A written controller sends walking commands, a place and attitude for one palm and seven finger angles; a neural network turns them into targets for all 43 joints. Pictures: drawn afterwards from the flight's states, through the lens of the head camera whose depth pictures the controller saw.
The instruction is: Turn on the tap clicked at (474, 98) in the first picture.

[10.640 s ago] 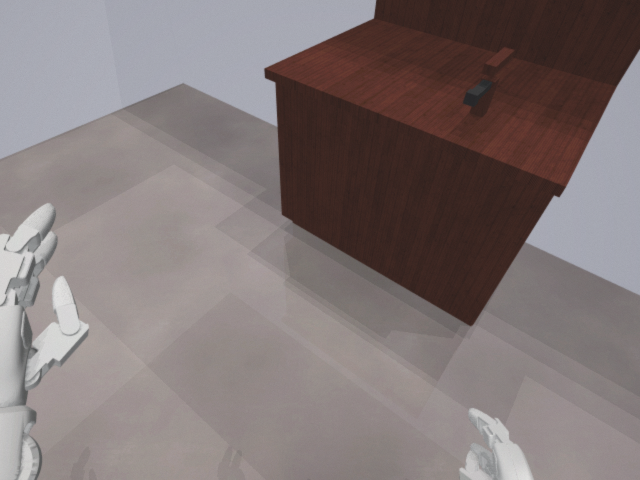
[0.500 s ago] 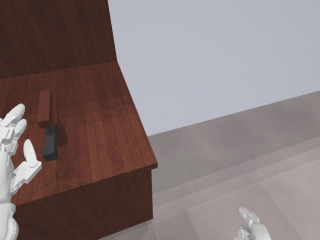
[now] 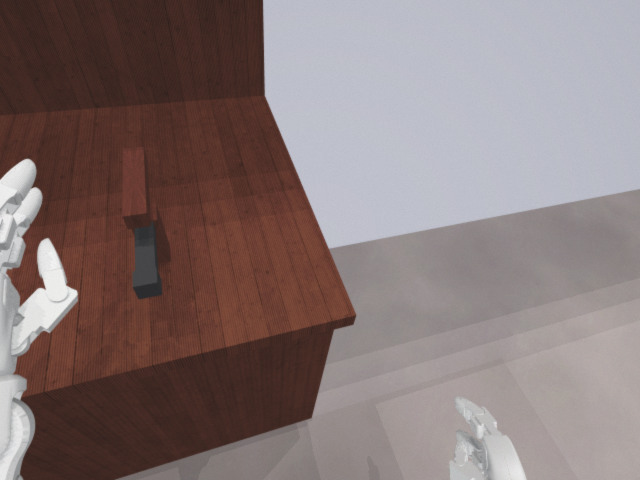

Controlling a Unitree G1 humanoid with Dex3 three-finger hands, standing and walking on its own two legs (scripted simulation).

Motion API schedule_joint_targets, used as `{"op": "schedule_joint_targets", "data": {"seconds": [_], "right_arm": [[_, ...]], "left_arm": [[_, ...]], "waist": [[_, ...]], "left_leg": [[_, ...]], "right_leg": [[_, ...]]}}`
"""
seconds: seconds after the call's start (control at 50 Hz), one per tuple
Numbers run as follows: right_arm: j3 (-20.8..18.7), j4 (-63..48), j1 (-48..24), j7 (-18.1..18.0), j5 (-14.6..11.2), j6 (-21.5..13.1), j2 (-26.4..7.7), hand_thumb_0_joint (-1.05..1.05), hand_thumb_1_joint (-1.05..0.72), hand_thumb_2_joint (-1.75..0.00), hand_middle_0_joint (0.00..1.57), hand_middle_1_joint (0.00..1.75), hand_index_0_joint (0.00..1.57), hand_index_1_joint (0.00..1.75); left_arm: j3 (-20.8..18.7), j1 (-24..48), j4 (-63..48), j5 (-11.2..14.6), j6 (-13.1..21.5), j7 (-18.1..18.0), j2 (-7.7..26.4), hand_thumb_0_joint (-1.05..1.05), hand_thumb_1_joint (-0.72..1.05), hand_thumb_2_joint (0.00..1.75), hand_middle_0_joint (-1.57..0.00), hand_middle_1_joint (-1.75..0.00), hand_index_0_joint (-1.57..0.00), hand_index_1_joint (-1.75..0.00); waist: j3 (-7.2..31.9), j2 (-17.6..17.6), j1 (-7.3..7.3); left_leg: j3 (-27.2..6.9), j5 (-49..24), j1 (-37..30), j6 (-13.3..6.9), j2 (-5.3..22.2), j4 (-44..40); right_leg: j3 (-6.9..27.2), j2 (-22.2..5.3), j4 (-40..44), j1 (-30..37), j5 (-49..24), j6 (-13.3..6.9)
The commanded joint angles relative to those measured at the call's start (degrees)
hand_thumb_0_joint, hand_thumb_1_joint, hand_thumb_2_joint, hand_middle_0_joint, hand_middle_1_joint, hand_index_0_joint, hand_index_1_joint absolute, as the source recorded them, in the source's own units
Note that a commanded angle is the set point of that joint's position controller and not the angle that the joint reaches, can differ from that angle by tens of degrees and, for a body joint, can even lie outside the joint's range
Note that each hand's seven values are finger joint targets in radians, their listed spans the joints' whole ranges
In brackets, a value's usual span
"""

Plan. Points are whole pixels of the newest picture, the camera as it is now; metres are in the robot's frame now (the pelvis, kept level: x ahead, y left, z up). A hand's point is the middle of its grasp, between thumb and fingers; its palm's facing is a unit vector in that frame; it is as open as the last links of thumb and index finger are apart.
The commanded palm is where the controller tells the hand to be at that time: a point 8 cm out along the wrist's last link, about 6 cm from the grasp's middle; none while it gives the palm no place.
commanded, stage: shuffle to correct the standing spot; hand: left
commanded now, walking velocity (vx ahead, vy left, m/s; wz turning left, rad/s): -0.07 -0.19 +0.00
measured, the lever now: (147, 283) +0.32 +0.26 +0.05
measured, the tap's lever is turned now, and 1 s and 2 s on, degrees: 0 0 0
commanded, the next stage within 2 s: none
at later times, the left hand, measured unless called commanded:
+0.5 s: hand (129, 316) +0.21 +0.21 +0.16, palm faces +0.35 -0.85 -0.39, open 7.4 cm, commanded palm +0.16 +0.24 +0.17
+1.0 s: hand (182, 323) +0.21 +0.16 +0.16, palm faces +0.29 -0.86 -0.42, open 7.4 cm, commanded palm +0.16 +0.20 +0.17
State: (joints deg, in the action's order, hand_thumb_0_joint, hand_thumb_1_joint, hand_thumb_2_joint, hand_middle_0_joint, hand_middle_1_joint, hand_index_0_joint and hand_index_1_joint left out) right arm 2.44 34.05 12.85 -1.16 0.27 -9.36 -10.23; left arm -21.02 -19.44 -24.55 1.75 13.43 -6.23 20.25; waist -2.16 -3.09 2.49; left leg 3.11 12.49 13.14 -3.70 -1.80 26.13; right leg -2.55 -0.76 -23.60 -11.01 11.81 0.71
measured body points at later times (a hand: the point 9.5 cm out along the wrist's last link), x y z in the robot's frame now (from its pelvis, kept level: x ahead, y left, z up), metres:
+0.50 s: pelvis -0.01 -0.04 +0.00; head +0.02 -0.02 +0.44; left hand +0.19 +0.25 +0.18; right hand +0.16 -0.26 -0.08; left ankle +0.02 +0.07 -0.74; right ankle +0.01 -0.13 -0.74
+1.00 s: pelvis -0.01 -0.07 -0.01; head +0.03 -0.07 +0.44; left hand +0.19 +0.21 +0.18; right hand +0.15 -0.32 -0.09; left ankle +0.02 +0.07 -0.74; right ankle +0.01 -0.13 -0.74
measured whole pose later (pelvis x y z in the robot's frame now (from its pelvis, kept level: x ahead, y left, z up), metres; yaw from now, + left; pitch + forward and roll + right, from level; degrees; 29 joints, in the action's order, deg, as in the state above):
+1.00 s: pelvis -0.01 -0.07 -0.01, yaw -1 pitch +0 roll -1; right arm -1.0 31.8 12.6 -2.3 -0.5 -6.2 -11.7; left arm -21.8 -27.1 -30.4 4.9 9.5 -3.8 22.7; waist -3.9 -0.2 0.2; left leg 1.2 13.9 17.7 2.3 4.9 31.1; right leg -4.2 5.8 -26.3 -14.9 12.2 -5.3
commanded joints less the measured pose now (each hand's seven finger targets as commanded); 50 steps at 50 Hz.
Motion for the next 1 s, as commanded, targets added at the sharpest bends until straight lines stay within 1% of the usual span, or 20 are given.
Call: {"op": "schedule_joint_targets", "data": {"seconds": [0.0, 0.04, 0.08, 0.14, 0.18, 0.24, 0.28, 0.34, 0.42, 0.48, 0.52, 0.54, 0.62, 0.74, 0.78, 0.82, 0.86, 0.9, 0.96, 0.98], "right_arm": [[-4.2, -9.2, -5.1, -0.4, -0.1, -2.2, -8.2, 0.0, -0.9, -0.9, 0.2, 0.3, 0.2, 0.3], [-4.1, -9.5, -5.7, -0.4, -0.1, -1.6, -7.8, 0.0, -0.9, -0.9, 0.2, 0.3, 0.2, 0.3], [-4.4, -10.1, -5.2, -0.1, -0.1, -0.8, -7.7, 0.0, -0.9, -0.9, 0.2, 0.3, 0.2, 0.3], [-4.6, -11.1, -5.6, 0.4, -0.1, -0.2, -7.2, 0.0, -0.9, -0.9, 0.2, 0.3, 0.2, 0.3], [-5.0, -11.6, -5.1, 0.8, -0.2, 0.1, -7.4, 0.0, -0.9, -0.9, 0.2, 0.3, 0.2, 0.3], [-5.2, -11.9, -5.5, 1.1, -0.5, 0.3, -7.4, 0.0, -0.9, -0.9, 0.2, 0.3, 0.2, 0.3], [-5.7, -12.0, -5.1, 1.0, -0.6, 0.5, -7.8, 0.0, -0.9, -0.9, 0.2, 0.3, 0.2, 0.3], [-5.7, -12.0, -5.7, 0.3, -0.9, 0.6, -7.7, 0.0, -0.9, -0.9, 0.2, 0.3, 0.2, 0.3], [-5.9, -11.6, -5.7, -0.7, -0.8, 0.5, -8.0, 0.0, -0.9, -0.9, 0.2, 0.3, 0.2, 0.3], [-5.9, -11.2, -5.9, -1.3, -0.7, 0.2, -8.0, 0.0, -0.9, -0.9, 0.2, 0.3, 0.2, 0.3], [-6.0, -11.1, -5.3, -1.5, -0.7, 0.2, -8.0, 0.0, -0.9, -0.9, 0.2, 0.3, 0.2, 0.3], [-6.0, -10.9, -5.6, -1.7, -0.8, 0.2, -7.9, 0.0, -0.9, -0.9, 0.2, 0.3, 0.2, 0.3], [-6.3, -10.9, -4.7, -1.8, -0.8, 0.3, -7.9, 0.0, -0.9, -0.9, 0.2, 0.3, 0.2, 0.3], [-6.3, -11.3, -5.0, -2.2, -0.7, 0.5, -8.3, 0.0, -0.9, -0.9, 0.2, 0.3, 0.2, 0.3], [-6.5, -11.5, -4.8, -2.1, -0.8, 0.5, -8.6, 0.0, -0.9, -0.9, 0.2, 0.3, 0.2, 0.3], [-6.7, -11.5, -4.1, -2.0, -0.8, 0.5, -8.7, 0.0, -0.9, -0.9, 0.2, 0.3, 0.2, 0.3], [-6.7, -11.4, -3.8, -1.9, -0.8, 0.3, -8.6, 0.0, -0.9, -0.9, 0.2, 0.3, 0.2, 0.3], [-6.8, -11.3, -3.6, -1.9, -0.9, 0.2, -8.6, 0.0, -0.9, -0.9, 0.2, 0.3, 0.2, 0.3], [-6.5, -11.0, -3.3, -1.9, -0.9, 0.4, -8.0, 0.0, -0.9, -0.9, 0.2, 0.3, 0.2, 0.3], [-6.5, -10.9, -3.5, -2.0, -0.9, 0.4, -8.0, 0.0, -0.9, -0.9, 0.2, 0.3, 0.2, 0.3]], "left_arm": [[-2.7, 4.2, -12.4, -0.1, 2.9, -0.4, 8.1, 0.0, 0.9, 0.9, -0.2, -0.3, -0.2, -0.3], [-4.6, 5.0, -13.4, 0.1, 2.4, -0.4, 9.8, 0.0, 0.9, 0.9, -0.2, -0.3, -0.2, -0.3], [-4.2, 4.8, -14.3, 0.6, 2.2, 0.0, 9.1, 0.0, 0.9, 0.9, -0.2, -0.3, -0.2, -0.3], [-6.5, 2.6, -16.8, 1.0, 1.7, 0.3, 10.8, 0.0, 0.9, 0.9, -0.2, -0.3, -0.2, -0.3], [-5.6, 1.8, -18.0, 1.2, 1.5, 0.7, 9.7, 0.0, 0.9, 0.9, -0.2, -0.3, -0.2, -0.3], [-6.9, -0.7, -18.4, 1.2, 1.2, 0.7, 10.6, 0.0, 0.9, 0.9, -0.2, -0.3, -0.2, -0.3], [-6.6, -1.0, -17.8, 1.5, 1.0, 0.8, 10.1, 0.0, 0.9, 0.9, -0.2, -0.3, -0.2, -0.3], [-7.1, -1.9, -16.9, 1.9, 0.7, 0.8, 10.2, 0.0, 0.9, 0.9, -0.2, -0.3, -0.2, -0.3], [-6.6, -1.2, -15.4, 2.4, 0.4, 0.7, 10.3, 0.0, 0.9, 0.9, -0.2, -0.3, -0.2, -0.3], [-6.2, 0.5, -15.7, 2.6, 0.1, 0.5, 10.6, 0.0, 0.9, 0.9, -0.2, -0.3, -0.2, -0.3], [-5.7, 0.6, -15.5, 2.7, -0.1, 0.5, 10.4, 0.0, 0.9, 0.9, -0.2, -0.3, -0.2, -0.3], [-6.4, 0.9, -16.2, 2.7, -0.4, 0.3, 11.2, 0.0, 0.9, 0.9, -0.2, -0.3, -0.2, -0.3], [-6.4, -1.1, -16.2, 3.1, -0.4, 0.2, 11.0, 0.0, 0.9, 0.9, -0.2, -0.3, -0.2, -0.3], [-8.6, -4.8, -16.6, 3.4, -0.4, 0.6, 12.5, 0.0, 0.9, 0.9, -0.2, -0.3, -0.2, -0.3], [-8.6, -5.6, -16.5, 3.5, -0.3, 0.9, 12.4, 0.0, 0.9, 0.9, -0.2, -0.3, -0.2, -0.3], [-8.7, -6.1, -16.7, 3.5, -0.2, 1.1, 12.4, 0.0, 0.9, 0.9, -0.2, -0.3, -0.2, -0.3], [-7.3, -5.9, -17.0, 3.6, -0.5, 1.3, 11.2, 0.0, 0.9, 0.9, -0.2, -0.3, -0.2, -0.3], [-7.8, -5.9, -17.0, 3.6, -0.4, 1.1, 11.8, 0.0, 0.9, 0.9, -0.2, -0.3, -0.2, -0.3], [-7.1, -4.8, -17.0, 3.7, -0.7, 0.8, 11.4, 0.0, 0.9, 0.9, -0.2, -0.3, -0.2, -0.3], [-7.4, -4.5, -17.4, 3.7, -0.7, 0.6, 11.9, 0.0, 0.9, 0.9, -0.2, -0.3, -0.2, -0.3]], "waist": [[7.2, 8.2, -1.14], [7.7, 9.7, -1.16], [8.4, 10.6, -1.36], [10.4, 11.2, -1.17], [10.2, 12.2, -1.44], [10.2, 12.3, -1.24], [10.0, 11.0, -1.27], [10.2, 7.8, -1.3], [8.1, 6.3, -1.27], [6.9, 4.7, -1.51], [6.3, 2.6, -1.78], [6.0, 3.0, -1.97], [6.2, 2.8, -2.13], [7.5, 7.5, -1.8], [8.3, 7.0, -1.46], [9.8, 6.0, -1.38], [9.6, 5.4, -1.85], [9.5, 4.5, -1.81], [8.2, 2.1, -2.37], [7.9, 2.6, -2.27]], "left_leg": [[-9.5, -8.4, -0.4, 4.3, 8.7, -9.1], [-9.4, -15.2, -2.6, 5.8, 9.3, -8.5], [-9.7, -22.5, -4.4, 6.3, 10.4, -7.2], [-8.7, -30.0, -8.7, 6.1, 12.1, -5.2], [-9.1, -32.1, -8.9, 5.9, 12.9, -4.5], [-7.9, -29.9, -8.0, 5.3, 13.1, -3.2], [-7.7, -23.6, -4.3, 4.5, 13.1, -3.1], [-6.2, -14.7, -1.2, 4.0, 11.3, -2.0], [-5.3, -0.5, 2.2, 2.7, 9.7, -1.6], [-4.2, 4.5, 1.6, 2.8, 7.7, -0.3], [-3.1, 5.5, 0.7, 2.8, 6.2, 1.6], [-2.8, 5.2, -0.7, 3.0, 5.4, 2.5], [-2.0, 4.2, -1.3, 2.8, 5.0, 4.0], [-4.8, -5.3, 0.7, 2.2, 8.9, -1.4], [-5.2, -8.8, 1.2, 1.7, 10.4, -1.1], [-4.4, -10.0, 1.0, 1.9, 10.3, 0.7], [-3.3, -8.3, 0.2, 2.4, 9.1, 1.8], [-2.7, -5.3, 0.0, 2.4, 8.3, 3.0], [-1.9, -0.7, -0.8, 2.8, 6.2, 4.6], [-1.7, 0.2, -1.0, 2.7, 6.0, 4.9]], "right_leg": [[2.8, -0.1, 0.4, 3.9, -5.4, -1.5], [1.9, 0.6, -1.0, 2.6, -5.5, -1.2], [1.2, 0.8, -2.2, 1.8, -4.6, -1.2], [0.5, 1.0, -3.1, -0.1, -1.7, -1.1], [0.2, 1.1, -2.7, -0.1, -0.4, -1.2], [0.1, 0.9, -1.2, 1.0, -2.6, -1.2], [0.6, 0.5, -1.0, 3.4, -4.9, -1.1], [2.2, -0.3, -0.3, 4.8, -10.0, -1.5], [5.4, -1.6, 1.5, 2.2, -5.6, -1.7], [7.6, -2.4, 4.6, -1.5, -0.9, -2.3], [9.0, -3.4, 7.0, -3.9, 2.6, -2.6], [9.8, -3.7, 8.2, -5.9, 4.0, -3.1], [9.7, -4.5, 9.2, -6.9, 6.2, -2.4], [4.5, -1.0, 2.8, -0.9, -5.8, 0.2], [4.1, -0.6, 1.1, 0.9, -8.5, 1.0], [4.5, -1.3, 1.0, 2.5, -11.4, 1.1], [4.8, -1.7, 1.7, 1.2, -11.7, 0.5], [6.1, -2.6, 2.7, 0.2, -10.9, 0.4], [7.9, -4.0, 5.4, -3.5, -4.7, -0.6], [8.7, -4.2, 6.2, -4.2, -2.8, -0.5]]}}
